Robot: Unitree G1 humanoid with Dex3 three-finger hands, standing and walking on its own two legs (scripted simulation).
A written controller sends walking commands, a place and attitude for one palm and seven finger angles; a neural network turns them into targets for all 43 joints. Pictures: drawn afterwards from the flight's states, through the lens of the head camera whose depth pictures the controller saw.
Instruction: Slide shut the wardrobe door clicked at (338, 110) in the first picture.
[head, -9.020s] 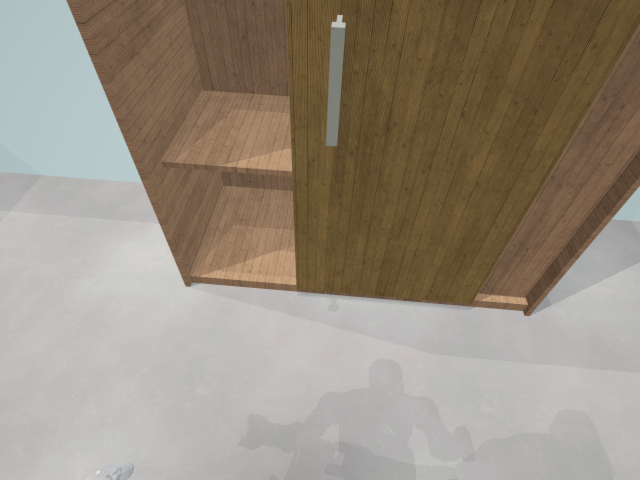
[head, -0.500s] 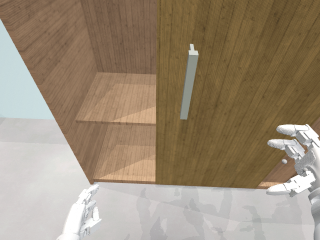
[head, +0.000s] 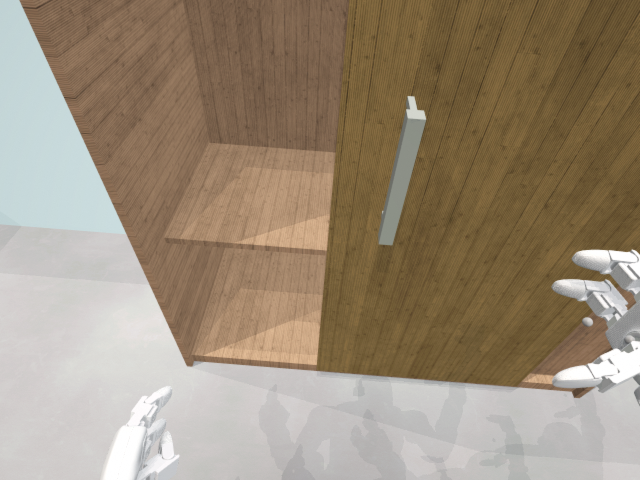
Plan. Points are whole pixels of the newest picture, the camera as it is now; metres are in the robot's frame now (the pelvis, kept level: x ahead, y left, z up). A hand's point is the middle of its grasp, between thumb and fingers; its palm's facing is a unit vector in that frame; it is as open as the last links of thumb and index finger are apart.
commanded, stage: raise the hand with hooked fingers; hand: right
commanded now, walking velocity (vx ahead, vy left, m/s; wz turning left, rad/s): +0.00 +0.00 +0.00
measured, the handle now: (397, 176) +0.55 -0.10 +0.10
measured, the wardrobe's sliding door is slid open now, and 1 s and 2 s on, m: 0.41 0.41 0.41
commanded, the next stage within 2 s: move the hooked fingers beside the handle in 0.12 s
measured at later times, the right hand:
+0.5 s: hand (552, 292) +0.31 -0.25 +0.12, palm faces +0.07 +1.00 -0.05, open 13.9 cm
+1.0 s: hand (501, 245) +0.39 -0.22 +0.12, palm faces +0.06 +1.00 -0.03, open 13.9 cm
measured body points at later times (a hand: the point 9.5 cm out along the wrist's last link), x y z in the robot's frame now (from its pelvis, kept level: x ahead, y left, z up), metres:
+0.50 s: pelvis +0.01 +0.01 +0.00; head +0.01 +0.02 +0.45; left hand +0.18 +0.25 -0.08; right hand +0.30 -0.30 +0.13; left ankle -0.02 +0.09 -0.73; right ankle +0.08 -0.09 -0.73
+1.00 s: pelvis +0.02 +0.00 +0.00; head +0.03 +0.01 +0.45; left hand +0.14 +0.25 -0.10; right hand +0.38 -0.27 +0.12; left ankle -0.02 +0.09 -0.73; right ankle +0.08 -0.09 -0.73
